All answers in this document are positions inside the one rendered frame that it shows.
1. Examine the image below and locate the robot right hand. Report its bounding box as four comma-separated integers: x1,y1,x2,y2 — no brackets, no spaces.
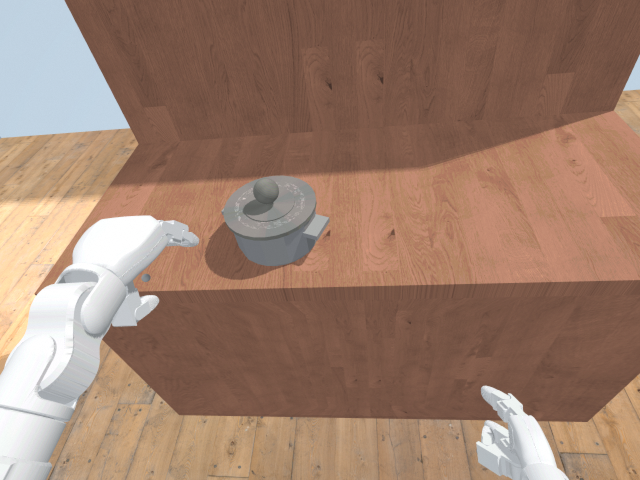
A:
476,386,557,480

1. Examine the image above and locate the robot left hand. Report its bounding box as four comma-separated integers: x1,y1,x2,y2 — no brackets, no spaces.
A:
72,215,199,327

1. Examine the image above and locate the lid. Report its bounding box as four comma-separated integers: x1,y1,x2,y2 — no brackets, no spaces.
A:
223,176,317,241

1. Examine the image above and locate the table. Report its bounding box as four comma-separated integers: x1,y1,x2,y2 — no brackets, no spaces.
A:
34,0,640,422

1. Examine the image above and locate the knob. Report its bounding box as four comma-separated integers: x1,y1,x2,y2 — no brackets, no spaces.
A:
253,178,279,204

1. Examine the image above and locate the left robot forearm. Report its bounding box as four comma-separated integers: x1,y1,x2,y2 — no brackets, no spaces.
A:
0,263,126,480

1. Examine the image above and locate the pot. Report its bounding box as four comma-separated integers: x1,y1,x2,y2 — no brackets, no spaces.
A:
221,209,330,266

